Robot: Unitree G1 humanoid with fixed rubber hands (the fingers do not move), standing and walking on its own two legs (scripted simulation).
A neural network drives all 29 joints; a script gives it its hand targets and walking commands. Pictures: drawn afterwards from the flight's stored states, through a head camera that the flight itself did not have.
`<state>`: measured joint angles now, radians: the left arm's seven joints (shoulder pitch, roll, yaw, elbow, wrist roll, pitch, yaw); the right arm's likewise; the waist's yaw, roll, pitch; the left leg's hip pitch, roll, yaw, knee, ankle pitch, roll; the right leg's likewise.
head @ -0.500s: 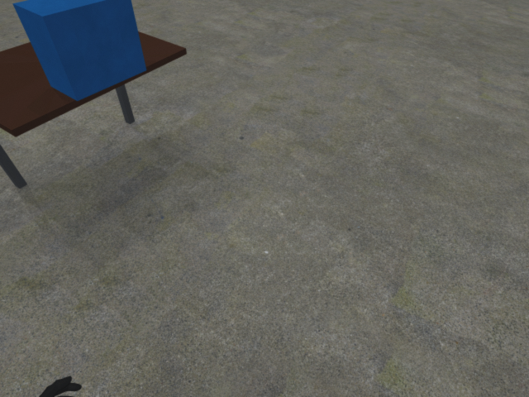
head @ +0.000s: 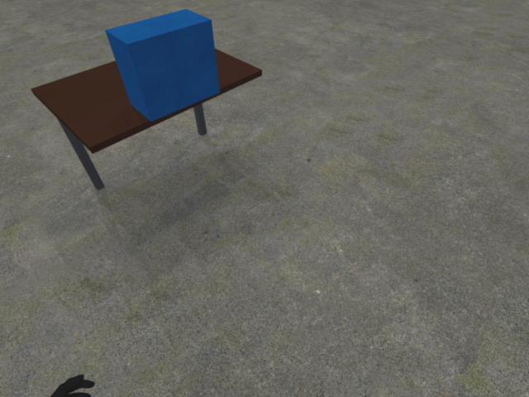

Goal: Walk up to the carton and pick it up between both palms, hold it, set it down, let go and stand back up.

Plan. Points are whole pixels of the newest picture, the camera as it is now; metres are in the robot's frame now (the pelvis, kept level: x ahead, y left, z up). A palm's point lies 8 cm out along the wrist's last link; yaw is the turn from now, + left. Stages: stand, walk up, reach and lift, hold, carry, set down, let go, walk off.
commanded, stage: walk up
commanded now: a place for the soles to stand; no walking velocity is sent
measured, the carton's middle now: (168, 64) +1.25 +0.34 -0.05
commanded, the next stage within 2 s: none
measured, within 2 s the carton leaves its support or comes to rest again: neither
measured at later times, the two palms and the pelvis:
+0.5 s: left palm (56, 367) +0.23 +0.36 -0.11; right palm (437, 359) +0.23 -0.28 -0.12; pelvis +0.13 +0.03 -0.03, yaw +9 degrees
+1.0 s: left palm (54, 377) +0.22 +0.37 -0.13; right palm (402, 276) +0.38 -0.26 -0.10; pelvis +0.23 +0.03 -0.03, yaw +22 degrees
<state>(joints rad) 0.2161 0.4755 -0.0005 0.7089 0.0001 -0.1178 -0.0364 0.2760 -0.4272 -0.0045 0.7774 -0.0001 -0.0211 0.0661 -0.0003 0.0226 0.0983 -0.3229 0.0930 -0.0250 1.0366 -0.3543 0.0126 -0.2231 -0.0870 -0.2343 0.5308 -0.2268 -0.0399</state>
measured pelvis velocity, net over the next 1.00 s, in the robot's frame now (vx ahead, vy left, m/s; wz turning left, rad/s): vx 0.23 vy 0.03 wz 0.39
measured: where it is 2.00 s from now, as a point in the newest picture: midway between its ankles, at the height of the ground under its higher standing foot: (278, 359)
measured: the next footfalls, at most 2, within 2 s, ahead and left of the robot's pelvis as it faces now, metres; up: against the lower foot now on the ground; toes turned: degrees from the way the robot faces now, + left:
left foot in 0.16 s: +0.10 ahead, +0.18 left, +0.00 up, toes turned +7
right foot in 0.48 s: +0.31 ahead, -0.06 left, +0.00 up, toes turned +0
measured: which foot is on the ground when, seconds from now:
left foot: up 0.00-0.14, down 0.16-0.52, up 0.54-0.88, down 0.90-1.00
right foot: down 0.00-0.18, up 0.20-0.46, down 0.48-0.90, up 0.92-1.00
